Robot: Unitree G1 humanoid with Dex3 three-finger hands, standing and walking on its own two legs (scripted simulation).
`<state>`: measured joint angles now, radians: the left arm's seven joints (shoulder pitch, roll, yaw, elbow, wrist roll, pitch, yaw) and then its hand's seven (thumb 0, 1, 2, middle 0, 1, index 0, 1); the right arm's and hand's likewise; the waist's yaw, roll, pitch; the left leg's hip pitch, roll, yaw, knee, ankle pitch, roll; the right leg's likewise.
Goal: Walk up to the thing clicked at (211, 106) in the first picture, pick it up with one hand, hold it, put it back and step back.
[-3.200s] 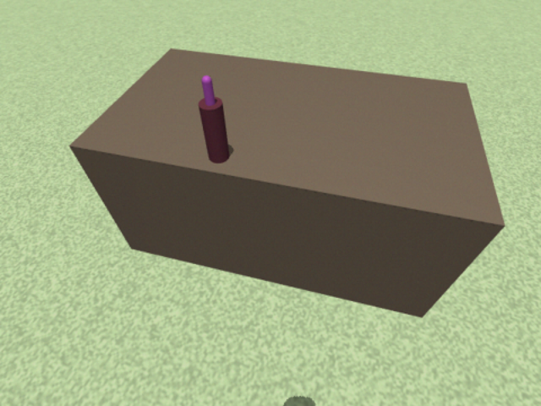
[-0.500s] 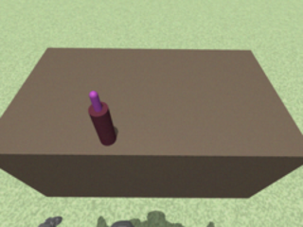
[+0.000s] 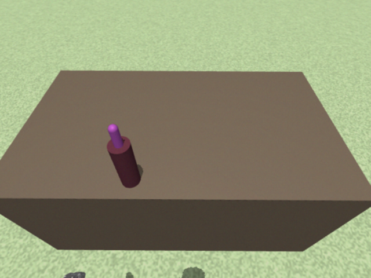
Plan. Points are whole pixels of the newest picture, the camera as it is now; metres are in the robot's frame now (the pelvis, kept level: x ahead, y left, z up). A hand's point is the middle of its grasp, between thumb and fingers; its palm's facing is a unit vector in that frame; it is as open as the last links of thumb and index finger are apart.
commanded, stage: walk up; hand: left
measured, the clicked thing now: (123, 156) +0.43 +0.21 -0.05
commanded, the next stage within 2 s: stand in 0.52 s
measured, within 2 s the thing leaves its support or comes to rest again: neither
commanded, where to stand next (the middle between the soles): +0.06 -0.01 m, yaw +2 degrees
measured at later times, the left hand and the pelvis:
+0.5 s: hand out of the picture +0.08 +0.26 -0.16, palm faces +0.01 -0.95 -0.31, open 7.4 cm; pelvis +0.01 +0.01 +0.00, yaw +0 degrees
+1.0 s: hand out of the picture +0.09 +0.26 -0.15, palm faces -0.02 -0.94 -0.34, open 7.4 cm; pelvis +0.02 +0.01 +0.01, yaw +0 degrees
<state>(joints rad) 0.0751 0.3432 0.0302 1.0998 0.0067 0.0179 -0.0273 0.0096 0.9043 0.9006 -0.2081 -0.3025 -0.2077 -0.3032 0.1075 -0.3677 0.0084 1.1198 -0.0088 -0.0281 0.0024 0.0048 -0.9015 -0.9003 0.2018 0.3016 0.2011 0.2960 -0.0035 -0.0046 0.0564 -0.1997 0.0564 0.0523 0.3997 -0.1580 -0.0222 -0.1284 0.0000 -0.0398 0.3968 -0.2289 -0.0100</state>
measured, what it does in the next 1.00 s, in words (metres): stands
